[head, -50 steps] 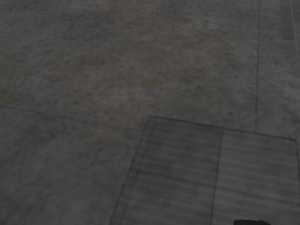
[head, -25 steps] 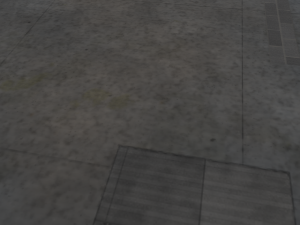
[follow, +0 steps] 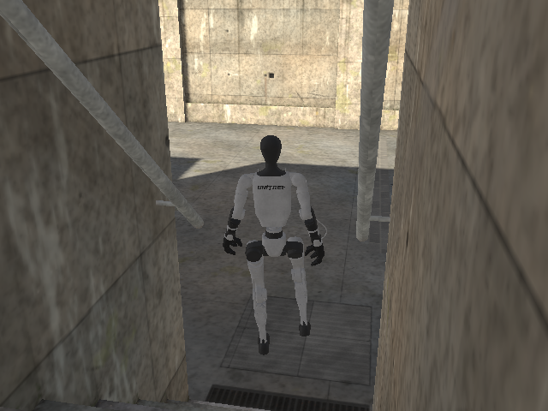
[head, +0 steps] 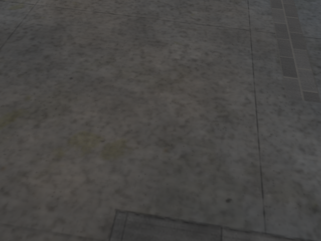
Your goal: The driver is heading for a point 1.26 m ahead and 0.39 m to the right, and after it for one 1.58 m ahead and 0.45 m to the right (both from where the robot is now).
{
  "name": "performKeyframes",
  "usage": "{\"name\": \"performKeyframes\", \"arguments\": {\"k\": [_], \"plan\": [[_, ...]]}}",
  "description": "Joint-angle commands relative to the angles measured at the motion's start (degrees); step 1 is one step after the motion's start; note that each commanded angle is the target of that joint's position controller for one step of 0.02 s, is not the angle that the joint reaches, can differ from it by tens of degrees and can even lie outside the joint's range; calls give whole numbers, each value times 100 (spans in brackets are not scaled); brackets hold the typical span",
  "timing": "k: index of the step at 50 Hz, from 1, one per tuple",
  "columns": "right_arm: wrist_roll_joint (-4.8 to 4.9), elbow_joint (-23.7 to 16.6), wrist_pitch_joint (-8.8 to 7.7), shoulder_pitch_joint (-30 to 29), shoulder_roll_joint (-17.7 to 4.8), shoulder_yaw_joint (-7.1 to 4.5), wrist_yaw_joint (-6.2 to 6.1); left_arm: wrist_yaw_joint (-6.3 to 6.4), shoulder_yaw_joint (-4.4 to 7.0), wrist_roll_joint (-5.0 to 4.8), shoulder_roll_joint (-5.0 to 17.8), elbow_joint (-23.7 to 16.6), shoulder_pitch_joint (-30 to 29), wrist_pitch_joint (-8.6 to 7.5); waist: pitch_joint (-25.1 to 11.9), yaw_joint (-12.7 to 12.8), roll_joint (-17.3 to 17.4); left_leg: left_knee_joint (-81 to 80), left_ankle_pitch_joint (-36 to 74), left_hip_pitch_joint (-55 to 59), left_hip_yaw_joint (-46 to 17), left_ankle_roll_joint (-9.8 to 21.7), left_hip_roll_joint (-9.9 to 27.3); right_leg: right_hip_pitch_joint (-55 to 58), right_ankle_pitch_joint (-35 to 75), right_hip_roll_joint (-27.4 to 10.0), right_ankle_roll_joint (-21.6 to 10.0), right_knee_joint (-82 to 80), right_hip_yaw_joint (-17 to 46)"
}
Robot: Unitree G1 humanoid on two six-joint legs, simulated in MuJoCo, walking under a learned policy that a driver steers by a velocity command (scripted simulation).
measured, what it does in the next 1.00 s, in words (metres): walks ahead: right foot, then left foot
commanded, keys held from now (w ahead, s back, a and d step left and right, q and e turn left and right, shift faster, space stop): w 0.44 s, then no key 0.22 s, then e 0.18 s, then s+e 0.16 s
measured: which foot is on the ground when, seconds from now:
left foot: down 0.00-0.38, up 0.40-0.80, down 0.82-1.00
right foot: up 0.00-0.34, down 0.36-0.82, up 0.84-1.00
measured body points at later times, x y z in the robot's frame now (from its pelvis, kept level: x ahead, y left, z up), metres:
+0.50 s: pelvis +0.28 -0.06 -0.01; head +0.31 -0.06 +0.43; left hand +0.43 +0.20 -0.13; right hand +0.31 -0.33 -0.15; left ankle +0.18 +0.08 -0.65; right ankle +0.34 -0.14 -0.75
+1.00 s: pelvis +0.40 -0.03 -0.01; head +0.44 -0.01 +0.43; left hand +0.54 +0.25 -0.15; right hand +0.53 -0.31 -0.11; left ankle +0.50 +0.08 -0.75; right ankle +0.35 -0.15 -0.66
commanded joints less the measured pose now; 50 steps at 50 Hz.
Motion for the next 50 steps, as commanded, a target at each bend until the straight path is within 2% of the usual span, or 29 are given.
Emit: {"name": "performKeyframes", "arguments": {"k": [1, 7, 8, 12, 14, 16, 17, 18, 19, 20, 21, 22, 23, 24, 26, 28, 32, 34, 37, 39, 40, 41, 42, 43, 44, 46, 47, 48, 50], "plan": [[16, -145, -60, 107, -772, -132, -116, 20, 55, 27, 131, -402, -148, 22, -180, 112, 486, -615, 2459, 598, -1069, 586, 1545, -619, 689, -134, 138, -689, 44], [45, 119, -16, 616, -878, -107, -217, -136, -25, -2, 68, -772, -1138, 5, 157, -150, 535, -803, 1974, 780, -775, 336, 1398, -431, 1796, 79, 76, -2211, -131], [-1, 183, 25, 761, -915, -115, -207, -193, -51, -4, 37, -830, -1306, 7, 188, -205, 618, -754, 1847, 992, -754, 375, 1456, -511, 1743, 88, 61, -2319, -143], [8, 350, 185, 1200, -909, -132, -236, -369, -134, -40, -14, -1161, -2002, -60, 470, -409, 438, -434, 2038, 1822, -861, 561, 1779, -983, 1181, 187, -63, -2749, -259], [21, 345, 225, 1174, -1002, -173, -262, -429, -149, -49, 14, -1241, -2026, -102, 440, -316, 526, -169, 2614, 1969, -831, 536, 1866, -738, 792, 293, -189, -2941, -357], [-6, 262, 217, 976, -1123, -219, -281, -424, -58, -28, 271, -1159, -1495, -146, 4, 74, 753, 495, 4308, 1773, -739, 382, 1776, 542, 594, 633, -391, -3062, -563], [-24, 210, 231, 801, -1151, -222, -279, -385, 60, -26, 490, -908, -620, -159, -528, 547, 768, 1357, 5018, 1545, -571, 262, 1567, 1708, 828, 805, -569, -3217, -682], [-66, 75, 205, 604, -1088, -189, -260, -315, 166, 25, 771, -586, 560, -155, -1239, 1028, 701, 2635, 4371, 424, -481, 113, 1348, 3598, 1256, 340, -870, -2931, -199], [-125, -67, 101, 1004, -556, -39, -220, -249, 281, 187, 1329, -428, 1475, -133, -2227, 995, -542, 4916, 1208, -1770, -188, -254, 448, 5964, 1356, -1224, -1644, -2870, 2042], [-4, 64, -39, 1288, -436, 19, -162, -258, 171, 140, 1007, -336, 1547, -108, -2846, 901, -1175, 6096, -2492, -2750, -866, -310, -43, 6418, 982, -1915, -2168, -3735, 3943], [129, -72, -113, 768, -970, -128, -136, -253, 71, 53, 675, -395, 1047, -96, -1842, 861, -735, 6399, -2288, -3214, -1004, -249, 379, 5536, 539, -1623, -1833, -3948, 3240], [205, -230, -131, 272, -1043, -156, -143, -246, 0, 33, 470, -484, 542, -95, -1070, 683, -382, 6175, -1763, -3222, -769, -227, 686, 4490, 629, -1356, -1592, -4162, 2338], [165, -275, -92, 38, -933, -174, -191, -289, -65, 71, 317, -514, 150, -122, -520, 453, 40, 5820, -1445, -2982, -596, -294, 855, 3520, 1517, -1102, -1444, -4362, 1733], [77, -258, -8, 99, -860, -216, -237, -324, -109, 117, 207, -524, -28, -166, -348, 232, 26, 5491, -1300, -2588, -594, -348, 989, 2917, 2348, -883, -1330, -4463, 1241], [28, -202, 134, 422, -518, -180, -263, -361, -133, 171, 202, -413, -39, -214, -364, -10, -114, 5046, -1188, -2016, -540, -479, 1011, 2306, 3466, -728, -1312, -4580, 725], [-23, -294, 193, 311, -472, -184, -287, -299, -116, 216, 387, -282, 9, -220, -373, -108, -218, 4454, -830, -1938, -436, -623, 965, 2060, 4302, -618, -1348, -4605, 298], [-75, -513, 230, -504, -420, -121, -256, -139, -100, 176, 595, -104, 196, -95, -535, 119, -301, 2766, 549, -1560, -266, -670, 831, 2056, 4195, -310, -1085, -4511, -257], [-61, -607, 260, -867, -518, -131, -243, -119, -94, 135, 685, 30, 426, -40, -565, 272, -283, 2322, 819, -1423, -303, -680, 732, 2237, 3784, -368, -1064, -4435, -109], [-70, -807, 287, -1285, -739, -183, -273, -103, -39, 46, 862, 89, 476, 81, -414, 341, -352, 1889, 319, -1567, -400, -641, 596, 2553, 3242, -532, -1088, -4097, 377], [-88, -808, 257, -1146, -858, -241, -286, -59, -20, -46, 863, 46, 376, 157, -423, 183, -348, 1259, 328, -1309, -395, -544, 505, 2681, 2560, -499, -952, -3658, 722], [-107, -737, 228, -912, -963, -292, -306, -36, -32, -72, 806, 10, 368, 182, -488, 55, -257, 732, 999, -801, -374, -447, 521, 2558, 2127, -302, -766, -3318, 780], [-185, -713, 212, -641, -1305, -375, -363, -19, -94, 4, 598, -91, 490, 151, -876, 83, 120, 878, 2705, 110, -850, -216, 1148, 2123, 1428, 60, -504, -2676, 616], [-221, -759, 291, -469, -1618, -442, -445, -40, -180, 100, 194, -120, 933, 97, -1291, 276, 1202, 1225, 4665, 1502, -1620, 470, 2255, 782, -1077, 731, -142, -1541, 147], [-186, -766, 378, -240, -1394, -408, -443, 1, -189, 17, 274, -200, 997, 133, -1701, 4, 1827, 934, 4787, 1659, -2494, 1266, 3062, 97, -3116, 1043, 141, -270, -139], [-174, -870, 396, -332, -1161, -331, -431, 12, -30, -48, 755, -223, 799, 230, -1677, -23, 1213, 745, 4211, 1283, -2339, 1322, 2910, 48, -3080, 809, 238, 736, 115], [-138, -1080, 438, -1138, -955, -258, -465, 127, 57, -58, 722, -223, 737, 537, -1124, 269, 806, 582, 3333, 321, -1440, 964, 2394, 32, -2394, 567, 430, 1304, 193], [-134, -1132, 475, -1417, -917, -241, -482, 185, 82, -21, 695, -236, 808, 682, -968, 379, 858, 485, 2975, -128, -1171, 895, 2280, 232, -2110, 526, 515, 1419, 196], [-192, -1137, 525, -1567, -937, -230, -490, 214, 73, -4, 586, -287, 878, 780, -852, 477, 951, 411, 2912, -566, -834, 879, 2112, 501, -1903, 598, 582, 1459, 44], [-240, -1121, 606, -1684, -916, -210, -533, 232, 64, -2, 480, -411, 948, 854, -832, 543, 1049, 377, 2945, -711, -422, 902, 2005, 673, -1613, 628, 644, 1183, -135]]}}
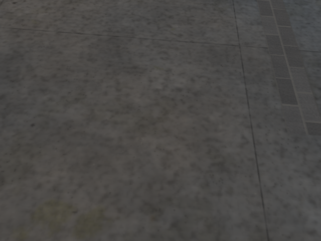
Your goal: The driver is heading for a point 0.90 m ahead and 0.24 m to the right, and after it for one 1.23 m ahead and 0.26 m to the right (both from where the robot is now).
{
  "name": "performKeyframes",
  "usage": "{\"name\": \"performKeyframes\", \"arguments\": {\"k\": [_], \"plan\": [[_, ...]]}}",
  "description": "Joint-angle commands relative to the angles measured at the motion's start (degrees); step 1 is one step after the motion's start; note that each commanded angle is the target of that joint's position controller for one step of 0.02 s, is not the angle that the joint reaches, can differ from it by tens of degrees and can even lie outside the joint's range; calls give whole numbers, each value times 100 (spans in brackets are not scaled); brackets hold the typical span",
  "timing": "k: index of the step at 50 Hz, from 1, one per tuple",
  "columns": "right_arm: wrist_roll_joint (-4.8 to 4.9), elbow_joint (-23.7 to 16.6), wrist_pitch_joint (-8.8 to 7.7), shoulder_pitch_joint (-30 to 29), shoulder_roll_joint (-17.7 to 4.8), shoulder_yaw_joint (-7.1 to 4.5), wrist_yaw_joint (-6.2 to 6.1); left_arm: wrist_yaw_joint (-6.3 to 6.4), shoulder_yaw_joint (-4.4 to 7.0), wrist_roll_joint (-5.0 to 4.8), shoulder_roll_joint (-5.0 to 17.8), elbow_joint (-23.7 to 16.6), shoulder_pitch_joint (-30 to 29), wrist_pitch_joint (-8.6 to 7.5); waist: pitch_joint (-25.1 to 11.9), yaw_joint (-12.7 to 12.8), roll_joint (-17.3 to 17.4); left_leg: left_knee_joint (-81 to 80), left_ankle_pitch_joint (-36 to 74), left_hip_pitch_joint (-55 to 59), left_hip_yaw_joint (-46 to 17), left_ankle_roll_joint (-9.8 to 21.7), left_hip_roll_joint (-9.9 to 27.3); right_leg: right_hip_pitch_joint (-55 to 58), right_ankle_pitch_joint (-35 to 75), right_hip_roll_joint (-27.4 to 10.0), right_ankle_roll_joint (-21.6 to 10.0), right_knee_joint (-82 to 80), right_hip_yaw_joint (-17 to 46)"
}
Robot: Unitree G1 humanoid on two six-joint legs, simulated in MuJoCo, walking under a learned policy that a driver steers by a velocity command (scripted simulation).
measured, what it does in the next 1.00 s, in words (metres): walks backwards, turning right: right foot, then left foot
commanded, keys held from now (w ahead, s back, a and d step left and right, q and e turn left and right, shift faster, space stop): s+e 0.24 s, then w+e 0.04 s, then e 0.34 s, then no key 0.36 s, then w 0.02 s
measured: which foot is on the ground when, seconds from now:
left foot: down 0.00-0.22, up 0.24-0.68, down 0.70-1.00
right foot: up 0.00-0.18, down 0.20-0.70, up 0.72-1.00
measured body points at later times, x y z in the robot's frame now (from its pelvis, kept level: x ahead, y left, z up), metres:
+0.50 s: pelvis -0.08 -0.04 +0.01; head -0.06 -0.08 +0.46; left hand +0.12 +0.21 -0.08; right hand -0.02 -0.36 -0.12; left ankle -0.05 +0.12 -0.67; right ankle -0.05 -0.14 -0.74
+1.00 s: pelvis -0.12 +0.00 +0.00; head -0.10 +0.00 +0.45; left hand +0.11 +0.19 -0.11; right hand -0.15 -0.28 -0.11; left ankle -0.09 +0.11 -0.74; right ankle -0.20 -0.13 -0.72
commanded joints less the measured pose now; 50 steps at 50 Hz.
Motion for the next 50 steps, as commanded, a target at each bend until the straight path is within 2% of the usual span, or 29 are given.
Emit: {"name": "performKeyframes", "arguments": {"k": [1, 4, 7, 9, 10, 11, 12, 13, 14, 15, 16, 17, 19, 23, 26, 31, 33, 34, 35, 36, 37, 38, 39, 40, 42, 44, 47, 49, 50], "plan": [[-34, -317, 67, -311, -776, -148, -99, 63, 79, 15, 200, -302, 753, 155, -1061, 218, 1076, -651, 2793, 744, -568, 1303, 1383, 319, 386, -163, 154, -49, -86], [29, -229, 148, -315, -918, -188, -200, -39, -8, 22, 85, -524, 558, 127, -1268, 95, 1181, -616, 2674, 1094, -467, 1263, 1542, 684, 644, -431, 65, -1189, -130], [100, -75, 212, -126, -1036, -242, -237, -176, 20, 24, 233, -611, 606, 113, -1312, 24, 1265, -542, 2348, 1368, -480, 1168, 1718, 1039, 695, -464, -163, -2022, -327], [225, -6, 257, -194, -1065, -270, -243, -257, 73, 40, 246, -499, 964, 121, -1206, 232, 1138, -280, 1673, 1164, -269, 845, 1606, 1561, 1363, -324, -471, -3180, -590], [322, 107, 266, 0, -972, -279, -221, -291, 117, 94, 345, -472, 1009, 135, -892, 226, 781, 101, 797, 794, -73, 479, 1308, 1739, 1913, -248, -725, -3929, -406], [239, 183, 303, 401, -730, -261, -166, -246, 257, 160, 860, -591, 902, 144, -533, -17, -666, 1324, -780, -149, 519, -119, 598, 1957, 3691, -1061, -1148, -4666, 922], [62, -146, 276, -134, -618, -244, -167, -217, 360, 368, 1562, -798, 848, 128, -376, 148, -2024, 2850, -3324, -1507, 367, -498, -335, 1741, 5506, -2588, -2273, -5123, 2758], [1, -322, 288, -750, -798, -337, -146, -233, 353, 568, 1531, -851, 836, -34, -805, 406, -1291, 4090, -3419, -1343, -599, -403, -318, 1286, 3915, -2546, -2496, -5366, 2853], [156, -303, 313, -685, -824, -391, -101, -186, 345, 461, 1413, -904, 352, -142, -700, 120, -875, 4351, -2516, -1379, -844, -238, -241, 1284, 1921, -1944, -1969, -5481, 2310], [189, -117, 327, -380, -817, -431, -113, -133, 307, 278, 1158, -992, -167, -176, -527, -109, -634, 4289, -1934, -1500, -830, -190, -198, 1294, 986, -1596, -1493, -5455, 2009], [137, 4, 326, -205, -920, -483, -144, -97, 211, 148, 842, -1051, -387, -190, -497, -139, -610, 4386, -1642, -1561, -818, -240, -212, 1404, 883, -1489, -1329, -5394, 1904], [121, -8, 282, -156, -879, -493, -142, -66, 143, 91, 666, -1053, -399, -194, -516, -177, -646, 4520, -1469, -1471, -784, -300, -271, 1429, 1054, -1341, -1313, -5322, 1795], [160, -66, 175, -135, -751, -470, -133, -18, 85, 89, 487, -1005, -113, -204, -660, -94, -652, 4410, -1251, -1479, -772, -376, -369, 1836, 1452, -1244, -1387, -5220, 1760], [220, -175, 88, -159, -657, -395, -97, 59, 148, 72, 647, -981, 256, -186, -720, 80, -798, 2942, -1310, -1338, -847, -518, -417, 2465, 1293, -1240, -1446, -5198, 2141], [253, -145, 55, -6, -692, -364, -6, 43, 217, 96, 812, -1066, 198, -136, -674, 122, -936, 2052, -1635, -631, -833, -528, -498, 2205, 794, -1209, -1491, -5305, 2485], [323, 23, -41, 589, -849, -373, 156, -33, 280, 32, 920, -1184, -18, -48, -669, 16, -925, 727, -1727, 424, -832, -267, -664, 1861, 658, -1052, -1446, -5483, 3039], [312, 226, -70, 1132, -859, -384, 212, -6, 262, -36, 856, -1218, -166, -6, -770, -208, -863, -337, -1035, 1077, -658, -47, -574, 1718, 626, -836, -1228, -5309, 2858], [248, 302, -60, 1316, -967, -412, 215, 11, 237, -49, 762, -1207, -75, -2, -824, -223, -704, -725, -762, 1582, -708, 84, -307, 1379, 432, -556, -983, -5036, 2556], [128, 255, -35, 1349, -1240, -455, 207, 3, 199, -22, 572, -1176, 113, 4, -878, -101, 213, -956, -1035, 2041, -1601, 396, 663, 678, -3, -57, -708, -3810, 1900], [-39, 89, -43, 999, -1666, -498, 206, -12, 257, -56, 635, -1378, -66, -75, -514, 19, 1613, -1284, -251, 1421, -2992, 1214, 1764, -212, -319, 909, -482, -2472, 751], [-185, -110, -111, 549, -1535, -455, 191, -29, 373, 53, 993, -1343, -165, -145, -360, 6, 1459, -1394, -267, 757, -3266, 1588, 2108, -163, -291, 528, -301, -1262, 1050], [-90, -273, -149, 26, -1202, -362, 138, -58, 424, 58, 1089, -1142, 94, -132, -325, 238, 1059, -1302, -247, 681, -2596, 1302, 1658, 16, 160, 517, -283, -665, 1159], [42, -333, -166, -166, -980, -291, 103, -57, 379, 93, 864, -953, 302, -77, -283, 300, 941, -1196, -231, 751, -2086, 1017, 1256, 38, 482, 561, -201, -305, 1088], [139, -339, -177, -110, -855, -230, 89, -46, 331, 126, 694, -889, 407, -32, -238, 244, 939, -1116, -70, 892, -1884, 943, 1122, -57, 653, 557, -115, -5, 1090], [162, -253, -162, 215, -723, -143, 74, -55, 238, 87, 464, -919, 303, -40, -176, 111, 852, -1023, 375, 1088, -1547, 992, 940, -24, 795, 476, 2, -145, 964], [138, -130, -139, 579, -711, -111, 64, -49, 125, 43, 273, -1029, -28, -82, -206, -120, 1005, -906, 467, 1644, -1448, 1002, 861, -14, 871, 201, 100, -1248, 773], [162, -45, -62, 805, -1098, -176, 86, -98, -22, 68, 92, -1159, -352, -118, -291, -367, 1313, -707, 995, 1593, -1355, 989, 864, 936, 473, -129, 190, -2855, 49], [223, -3, -11, 913, -1228, -197, 123, -107, 30, 5, 264, -1036, -82, -137, -331, -286, 1247, -456, 1517, 1505, -1417, 961, 877, 1547, 1124, -23, 115, -3938, -175], [272, 58, -23, 1025, -1113, -157, 149, -111, 28, 16, 254, -899, 186, -138, -415, -163, 1095, -453, 1092, 1358, -1364, 825, 799, 2089, 1848, -5, -16, -4818, -200]]}}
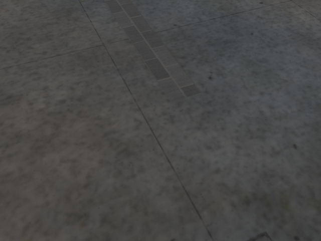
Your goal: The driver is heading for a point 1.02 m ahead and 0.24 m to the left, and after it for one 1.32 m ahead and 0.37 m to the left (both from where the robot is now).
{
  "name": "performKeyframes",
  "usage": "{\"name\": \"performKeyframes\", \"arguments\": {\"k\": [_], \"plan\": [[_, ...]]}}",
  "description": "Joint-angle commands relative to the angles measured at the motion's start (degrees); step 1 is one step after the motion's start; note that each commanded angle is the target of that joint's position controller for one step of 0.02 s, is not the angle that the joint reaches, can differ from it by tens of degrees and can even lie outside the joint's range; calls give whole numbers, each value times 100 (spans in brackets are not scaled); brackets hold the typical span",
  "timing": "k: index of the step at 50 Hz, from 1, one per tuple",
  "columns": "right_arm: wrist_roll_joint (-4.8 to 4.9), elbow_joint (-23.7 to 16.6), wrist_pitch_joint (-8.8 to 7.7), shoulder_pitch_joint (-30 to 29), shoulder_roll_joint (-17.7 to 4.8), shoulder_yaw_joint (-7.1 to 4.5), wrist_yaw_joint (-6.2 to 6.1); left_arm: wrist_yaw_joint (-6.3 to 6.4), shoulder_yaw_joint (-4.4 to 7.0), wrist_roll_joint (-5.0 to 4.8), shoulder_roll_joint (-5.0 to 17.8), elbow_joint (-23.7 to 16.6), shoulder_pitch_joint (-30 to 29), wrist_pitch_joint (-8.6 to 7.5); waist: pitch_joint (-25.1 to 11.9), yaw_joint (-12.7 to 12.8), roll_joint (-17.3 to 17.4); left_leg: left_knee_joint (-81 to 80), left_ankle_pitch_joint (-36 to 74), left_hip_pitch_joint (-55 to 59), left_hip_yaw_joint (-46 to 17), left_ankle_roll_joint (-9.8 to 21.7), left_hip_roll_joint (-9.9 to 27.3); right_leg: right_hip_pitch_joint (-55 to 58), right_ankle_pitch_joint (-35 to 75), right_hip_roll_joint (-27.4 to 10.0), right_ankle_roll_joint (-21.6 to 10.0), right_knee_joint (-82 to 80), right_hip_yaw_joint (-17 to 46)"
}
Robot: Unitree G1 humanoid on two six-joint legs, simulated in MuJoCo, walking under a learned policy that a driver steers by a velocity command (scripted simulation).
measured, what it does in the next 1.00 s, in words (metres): walks ahead: right foot, then left foot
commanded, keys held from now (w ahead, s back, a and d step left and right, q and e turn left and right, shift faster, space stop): w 0.62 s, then no key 0.38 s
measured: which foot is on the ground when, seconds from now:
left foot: down 0.00-0.06, up 0.08-0.34, down 0.36-0.82, up 0.84-1.00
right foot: up 0.00-0.00, down 0.02-0.34, up 0.36-0.80, down 0.82-1.00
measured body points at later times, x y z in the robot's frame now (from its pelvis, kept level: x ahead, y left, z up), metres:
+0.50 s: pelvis +0.10 +0.03 +0.00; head +0.11 +0.06 +0.45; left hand +0.21 +0.30 -0.12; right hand +0.14 -0.25 -0.11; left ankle +0.08 +0.12 -0.74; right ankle +0.08 -0.13 -0.66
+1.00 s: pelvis +0.30 -0.01 -0.01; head +0.35 -0.02 +0.44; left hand +0.47 +0.23 -0.11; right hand +0.38 -0.30 -0.14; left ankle +0.26 +0.14 -0.69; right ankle +0.40 -0.10 -0.74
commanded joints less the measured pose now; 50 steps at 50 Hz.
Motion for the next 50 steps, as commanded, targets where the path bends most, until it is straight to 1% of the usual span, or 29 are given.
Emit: {"name": "performKeyframes", "arguments": {"k": [1, 2, 3, 4, 5, 6, 7, 10, 13, 16, 17, 18, 19, 20, 21, 23, 25, 30, 34, 36, 38, 40, 41, 42, 43, 44, 46, 48, 50], "plan": [[63, -120, -90, 325, -1042, -200, 51, 17, 109, 3, 575, -265, 104, -101, -321, 34, 884, -486, 1495, -138, -879, 710, 920, 1104, 1149, 76, -262, -1714, -262], [-51, -177, -183, 291, -925, -148, 117, 75, 161, 4, 851, -248, 357, -84, -591, 55, 439, -153, 777, -610, -664, 445, 689, 1776, 1727, -377, -470, -1314, 230], [-98, -269, -284, 335, -607, -80, 176, 75, 265, 3, 1227, -115, 516, -52, -774, -99, -621, 332, -488, -1122, 163, 170, -47, 1893, 755, -685, -971, -991, 640], [-53, -377, -334, -191, -654, -72, 173, -7, 266, -2, 1087, -84, 786, -82, -637, 349, -906, 1063, -1074, -1361, 542, -44, -266, 1499, -969, -1049, -1448, -1564, 1386], [75, -526, -358, -620, -778, -128, 167, -49, 228, 61, 1021, -67, 886, -149, -51, 513, -1010, 1542, -1254, -1832, 487, -24, -242, 1106, -2070, -1381, -1729, -2173, 2089], [152, -608, -364, -793, -790, -165, 155, -43, 211, 109, 1021, -41, 869, -238, 400, 512, -1136, 2129, -1556, -2172, 251, 82, -92, 785, -2375, -1610, -1897, -2517, 2537], [191, -661, -374, -755, -872, -206, 162, -40, 195, 84, 984, -45, 821, -343, 626, 471, -1312, 2605, -1774, -2583, 13, 196, 88, 800, -2267, -1796, -1990, -2668, 2760], [156, -635, -520, -603, -804, -204, 286, -31, 151, -40, 849, -145, 503, -482, 428, 268, -859, 2120, -1123, -2519, -23, 433, 348, 999, -1300, -1528, -1668, -2661, 2028], [69, -502, -574, -393, -649, -142, 417, -90, 186, -79, 966, -239, 277, -460, 54, 129, -839, 1056, -144, -930, 404, 299, 32, 287, -467, -1036, -1516, -2484, 1079], [103, -156, -494, 515, -805, -233, 380, -149, 114, -49, 770, -222, 321, -436, -87, -301, -520, 484, 413, 677, 610, 166, -247, -641, -731, -843, -1342, -1807, 799], [130, -66, -482, 936, -903, -277, 332, -165, 39, -13, 555, -233, 303, -456, -130, -501, -290, 297, 199, 1198, 283, 254, -24, -1021, -690, -659, -1158, -1156, 602], [67, -24, -500, 1550, -1383, -370, 261, -182, -97, 71, 98, -369, 187, -504, -267, -684, 1007, -564, -573, 1668, -1471, 660, 1193, -1684, -719, -103, -731, 983, -74], [-18, -42, -534, 1774, -2039, -495, 331, -130, -73, -80, 140, -724, 275, -631, -444, -553, 2087, -1688, -2188, 1918, -4172, 1650, 2317, -2865, -1508, 378, -587, 2502, -121], [-43, -157, -579, 1262, -1672, -393, 344, -98, 37, -237, 606, -678, 216, -700, 4, -372, 1378, -1930, -3262, 1464, -4432, 1761, 2444, -3360, -1228, -101, -693, 3279, 224], [-25, -248, -607, 956, -1306, -292, 331, -115, 89, -250, 791, -655, 4, -713, 377, -283, 1056, -1854, -2954, 1154, -3698, 1509, 2159, -3507, -626, -349, -816, 3347, 177], [-81, -364, -600, 572, -1097, -209, 323, -138, 90, -62, 626, -494, 51, -696, 379, -83, 722, -1806, -1506, 793, -2441, 1172, 1558, -3171, 219, -629, -803, 2932, 78], [-90, -378, -594, 631, -1059, -190, 281, -193, 77, 2, 493, -452, 36, -675, 261, -64, 750, -1937, -466, 644, -1678, 1070, 1216, -2826, 874, -668, -688, 2613, -82], [-17, -242, -533, 1013, -1104, -189, 173, -235, -28, 9, 204, -729, -719, -702, 252, -261, 538, -2000, 1282, 753, -695, 1077, 1011, -2697, 1922, -544, -390, 1026, -340], [1, -117, -418, 1297, -1175, -194, 110, -401, -107, -2, 77, -948, -1415, -794, 434, -458, 519, -1756, 2344, 579, -277, 990, 955, -1970, 2539, -230, -398, -127, -621], [15, -60, -347, 1382, -1203, -206, 105, -478, -83, -11, 149, -1008, -1494, -824, 339, -405, 608, -1444, 2870, 845, -275, 915, 1063, -1742, 2533, -118, -526, -400, -574], [28, -82, -306, 1249, -1257, -238, 86, -503, -4, 18, 374, -952, -1229, -834, 100, -148, 744, -971, 3556, 1170, -341, 764, 1146, -1366, 2295, -5, -730, -615, -483], [51, -171, -273, 985, -1311, -265, 64, -437, 144, 109, 699, -612, -155, -853, -583, 483, 700, 333, 4570, 1186, -177, 518, 859, 12, 2636, 196, -1012, -986, -636], [-42, -281, -292, 1098, -1123, -196, 56, -361, 202, 194, 1008, -479, 457, -846, -1293, 665, 310, 1531, 3509, 438, -48, 284, 547, 1481, 4450, -438, -1261, -670, -169], [-169, -297, -340, 2020, -466, 7, 114, -311, 199, 359, 1319, -490, 689, -776, -2294, 266, -1168, 3847, -765, -1560, 11, -131, -253, 3694, 6454, -2196, -2339, -181, 1825], [-25, -35, -362, 2356, -724, -21, 157, -334, 112, 246, 917, -468, 878, -707, -3206, 413, -1185, 4778, -2481, -1853, -869, -220, -466, 3886, 6122, -2536, -2730, -534, 2809], [130, -124, -320, 1824, -1203, -172, 166, -349, 73, 125, 764, -491, 464, -639, -2496, 446, -692, 4980, -2213, -2107, -883, -239, -141, 3088, 5097, -2204, -2470, -841, 2117], [61, -339, -164, 980, -1041, -168, 70, -345, -76, 62, 359, -477, -376, -613, -1129, 151, -74, 4241, -1588, -2165, -477, -333, 310, 1363, 3919, -1604, -2039, -1351, 1193], [-4, -282, 53, 1181, -817, -155, -8, -368, -59, 201, 391, -404, -811, -617, -789, -209, -363, 3372, -1123, -1129, -327, -411, 441, -61, 3200, -1256, -1865, -1817, 661], [-53, -250, 131, 1295, -614, -104, -71, -362, -38, 269, 430, -311, -988, -634, -770, -302, -551, 2571, -1072, -571, -167, -466, 379, -556, 3061, -1116, -1908, -1959, 325]]}}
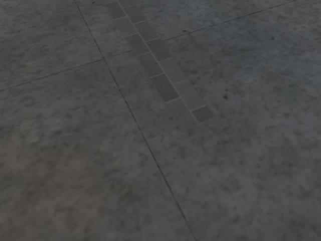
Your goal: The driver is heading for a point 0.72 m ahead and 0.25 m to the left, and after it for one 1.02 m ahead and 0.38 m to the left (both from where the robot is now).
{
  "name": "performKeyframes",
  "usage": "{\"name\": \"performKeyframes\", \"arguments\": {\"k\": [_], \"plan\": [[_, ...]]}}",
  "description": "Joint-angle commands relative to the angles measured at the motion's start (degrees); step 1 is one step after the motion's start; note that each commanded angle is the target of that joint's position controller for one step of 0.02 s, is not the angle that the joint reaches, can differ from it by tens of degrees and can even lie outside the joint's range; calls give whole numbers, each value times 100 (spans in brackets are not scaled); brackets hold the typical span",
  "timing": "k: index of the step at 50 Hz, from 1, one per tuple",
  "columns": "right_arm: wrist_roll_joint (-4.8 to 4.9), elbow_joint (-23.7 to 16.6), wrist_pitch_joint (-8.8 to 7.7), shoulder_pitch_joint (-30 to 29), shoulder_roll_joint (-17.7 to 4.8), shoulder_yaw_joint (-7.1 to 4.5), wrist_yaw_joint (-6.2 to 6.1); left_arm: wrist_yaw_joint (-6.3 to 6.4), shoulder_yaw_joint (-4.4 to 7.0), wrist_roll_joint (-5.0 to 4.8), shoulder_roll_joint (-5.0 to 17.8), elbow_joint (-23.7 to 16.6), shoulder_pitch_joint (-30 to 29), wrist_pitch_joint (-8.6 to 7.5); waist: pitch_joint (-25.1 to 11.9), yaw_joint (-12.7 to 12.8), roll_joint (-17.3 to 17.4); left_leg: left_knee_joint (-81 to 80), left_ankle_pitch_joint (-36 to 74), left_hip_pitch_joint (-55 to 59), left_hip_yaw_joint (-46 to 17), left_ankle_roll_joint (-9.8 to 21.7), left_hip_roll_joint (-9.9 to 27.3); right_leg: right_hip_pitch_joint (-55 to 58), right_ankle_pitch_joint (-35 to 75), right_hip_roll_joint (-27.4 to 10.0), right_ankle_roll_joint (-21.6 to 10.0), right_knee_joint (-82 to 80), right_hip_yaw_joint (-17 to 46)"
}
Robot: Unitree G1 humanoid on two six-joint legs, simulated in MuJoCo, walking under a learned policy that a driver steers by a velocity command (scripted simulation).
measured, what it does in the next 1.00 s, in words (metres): walks ahead: left foot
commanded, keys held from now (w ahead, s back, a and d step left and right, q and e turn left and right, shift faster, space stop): no key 0.38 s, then w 0.14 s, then w+q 0.48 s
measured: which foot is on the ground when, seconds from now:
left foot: up 0.00-0.14, down 0.16-0.60, up 0.62-1.00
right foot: down 0.00-1.00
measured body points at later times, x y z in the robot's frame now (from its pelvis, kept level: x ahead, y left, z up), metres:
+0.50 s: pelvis +0.09 +0.03 +0.00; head +0.09 +0.03 +0.45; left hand +0.18 +0.29 -0.13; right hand +0.17 -0.23 -0.13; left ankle +0.07 +0.15 -0.73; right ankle +0.10 -0.09 -0.73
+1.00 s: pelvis +0.28 +0.05 -0.01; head +0.32 +0.06 +0.44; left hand +0.18 +0.30 -0.15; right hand +0.56 -0.12 -0.09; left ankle +0.42 +0.18 -0.71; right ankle +0.11 -0.09 -0.73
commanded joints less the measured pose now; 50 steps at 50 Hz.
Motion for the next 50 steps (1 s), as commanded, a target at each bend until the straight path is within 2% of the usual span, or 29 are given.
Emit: {"name": "performKeyframes", "arguments": {"k": [1, 3, 5, 7, 8, 9, 10, 11, 13, 16, 19, 21, 23, 24, 26, 27, 29, 30, 31, 32, 33, 34, 35, 37, 39, 43, 47, 49, 50], "plan": [[-77, -71, 129, 898, -188, -47, -105, 34, 184, 60, 709, -236, -383, -79, -1082, -255, -871, -964, 362, 924, 68, -66, 158, 166, 1381, -1366, -1074, -1047, 1023], [-75, -98, 150, 693, -276, -70, -112, 92, 195, 16, 765, -128, -343, -16, -1155, -150, -848, -1532, 1045, 1180, 107, 17, 148, 153, 216, -1387, -1009, -1147, 1070], [-106, -104, 163, 564, -291, -93, -91, 134, 169, -33, 755, -50, -427, 74, -977, -192, -804, -2148, 1652, 1585, 239, 134, 45, -160, -1416, -1266, -783, -1197, 1064], [-214, -175, 153, 419, -299, -102, -81, 147, 62, -38, 491, 90, -310, 120, -658, -218, -688, -2730, 1784, 1875, 179, 304, 70, -492, -2615, -1003, -336, -1117, 1020], [-231, -299, 133, 293, -448, -108, -100, 147, 21, -16, 401, 183, -131, 135, -412, -134, -424, -3276, 1784, 1712, -210, 452, 389, -494, -2819, -787, -48, -861, 914], [-159, -316, 126, 23, -880, -208, -129, 158, 68, -31, 473, 225, 217, 150, -170, 255, 317, -3435, 753, 947, -375, 636, 511, -181, -2442, -387, 180, -642, 523], [-156, -298, 76, -91, -616, -167, -102, 201, 77, -15, 537, 274, 101, 171, -108, 182, 546, -3726, -185, 259, -358, 644, 373, 498, -1843, -303, 297, -327, 353], [-193, -288, 12, -176, -373, -96, -83, 232, 91, -34, 549, 285, 65, 186, -92, 216, 647, -3869, -302, 31, -342, 545, 324, 819, -1473, -304, 289, -141, 333], [-181, -287, -107, -293, -248, -54, -44, 283, 97, -25, 545, 417, 187, 227, -162, 261, 665, -3795, 275, 105, -261, 394, 255, 1006, -1061, -358, 210, -41, 349], [-105, -203, -196, -59, -322, -65, -41, 272, 99, -46, 522, 580, 176, 206, -405, 153, 208, -3438, 1348, 661, -141, 370, 192, 943, -569, -417, 147, -22, 403], [-90, -159, -199, 9, -314, -62, -50, 262, 106, -88, 528, 747, 131, 193, -608, 93, 19, -3246, 2095, 955, -62, 424, 148, 1054, 18, -445, 184, 73, 404], [-34, -55, -150, 192, -403, -108, -54, 267, 126, -142, 531, 919, 257, 228, -668, 65, 79, -3329, 938, 1002, -66, 593, 88, 970, -1176, -203, 154, 328, 132], [24, -64, -125, 270, -513, -160, -47, 254, 147, -185, 521, 936, 156, 207, -170, 2, 282, -3707, -692, 863, -591, 953, 380, 259, -2375, -63, 88, 665, -6], [56, -52, -158, 418, -578, -186, -42, 232, 140, -214, 466, 897, 46, 134, 41, -66, 462, -4017, -1158, 971, -1106, 1172, 712, -141, -2373, -36, 56, 985, -57], [110, 21, -260, 553, -768, -264, -42, 161, 130, -263, 393, 828, -109, -65, 331, -64, 782, -4386, -1037, 1212, -2063, 1582, 1377, -607, -1958, -152, -106, 1351, 22], [124, 14, -301, 485, -738, -264, -35, 126, 142, -262, 416, 845, -80, -160, 329, 24, 764, -4320, -493, 1179, -2139, 1615, 1411, -444, -1904, -215, -197, 1142, 115], [147, -161, -299, -125, -594, -231, 8, 86, 227, -283, 558, 1224, 772, -266, 1, 551, 606, -3849, 553, 552, -1491, 1287, 929, 1126, -1354, -251, -303, 175, 232], [162, -397, -321, -621, -323, -160, 21, 107, 352, -265, 944, 1457, 1385, -282, -33, 834, -52, -2865, 1092, -162, -690, 897, 337, 1897, -1554, -749, -436, -352, 995], [129, -628, -414, -713, -1, -90, 9, 121, 529, -268, 1543, 1642, 2037, -277, -309, 933, -1486, -1031, 918, -1307, 284, 443, -521, 3134, -1505, -1713, -885, -1012, 2666], [168, -599, -503, -623, -257, -167, -27, 131, 458, -160, 1312, 1618, 2207, -292, -353, 1040, -1460, 265, -430, -2154, -268, 377, -628, 3519, -611, -2457, -1297, -1207, 3654], [274, -473, -534, -288, -361, -229, 1, 155, 340, -101, 946, 1549, 1964, -321, -266, 759, -884, 886, -241, -2425, -730, 511, -381, 3563, -168, -2458, -1212, -1034, 3177], [317, -391, -525, -151, -287, -224, 40, 165, 309, -107, 827, 1435, 1669, -334, -261, 567, -718, 987, 244, -2558, -772, 626, -202, 3540, -89, -2272, -979, -1046, 2626], [283, -413, -507, -261, -235, -231, 70, 163, 279, -148, 755, 1389, 1452, -329, -63, 504, -634, 816, 698, -2710, -736, 691, -46, 3409, 197, -2139, -766, -1162, 2083], [215, -445, -434, -366, -123, -251, 158, 173, 186, -99, 488, 1360, 1326, -281, -94, 443, -742, 437, 1369, -2333, -454, 688, 128, 3054, 818, -1756, -426, -1294, 1132], [179, -560, -361, -500, 58, -209, 253, 225, 203, -71, 623, 1346, 1309, -251, -59, 440, -655, 67, 1782, -2105, -149, 546, 137, 2694, 1072, -1620, -451, -1493, 603], [136, -1050, -351, -1332, 260, -75, 339, 322, 247, -88, 979, 1272, 1209, -226, 220, 578, -550, -1452, 2659, -1519, 400, 440, 156, 2026, 1029, -1513, -456, -1836, -135], [140, -1350, -313, -1626, 81, -111, 463, 313, 299, -205, 1127, 1315, 1429, -163, 272, 503, -551, -2086, 2591, -1205, 693, 736, 17, 2466, 2103, -1747, -384, -1544, -540], [122, -1390, -282, -1391, -130, -220, 504, 337, 351, -220, 1273, 1248, 1374, -97, -54, 209, -734, -2096, 2256, -652, 931, 990, -291, 2754, 4024, -1819, -280, -833, -758], [122, -1303, -256, -945, -305, -318, 515, 364, 383, -212, 1346, 1187, 1327, -43, -353, -80, -831, -2053, 2031, -90, 1036, 1126, -493, 2777, 4810, -1815, -234, -131, -843]]}}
